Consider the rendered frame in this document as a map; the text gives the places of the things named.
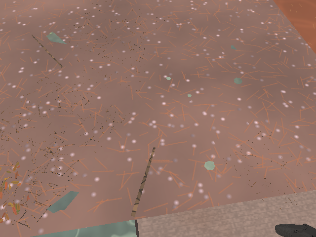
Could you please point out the right robot hand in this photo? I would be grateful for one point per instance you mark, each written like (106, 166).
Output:
(295, 230)

